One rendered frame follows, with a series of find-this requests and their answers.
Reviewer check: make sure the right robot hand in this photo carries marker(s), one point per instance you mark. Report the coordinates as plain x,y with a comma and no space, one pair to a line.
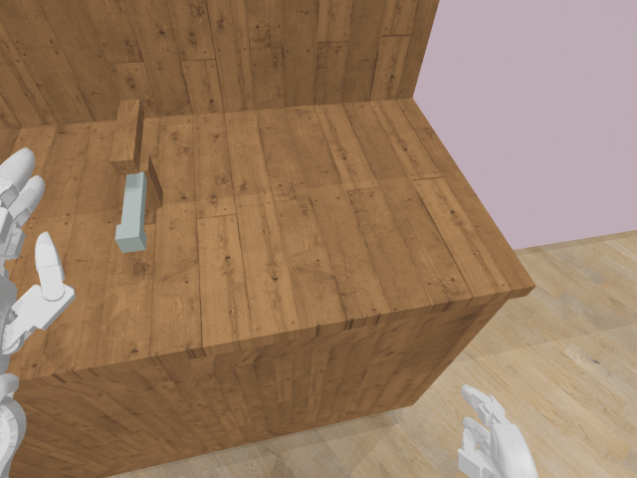
503,451

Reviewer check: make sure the counter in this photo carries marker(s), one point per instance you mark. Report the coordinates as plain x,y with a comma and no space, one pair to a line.
313,255

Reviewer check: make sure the left robot hand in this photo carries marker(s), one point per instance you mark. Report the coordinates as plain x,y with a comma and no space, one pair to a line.
40,305

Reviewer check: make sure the tap lever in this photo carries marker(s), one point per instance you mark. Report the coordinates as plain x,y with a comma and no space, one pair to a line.
129,235

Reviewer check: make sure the left robot forearm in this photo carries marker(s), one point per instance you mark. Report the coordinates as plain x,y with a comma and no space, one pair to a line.
12,422

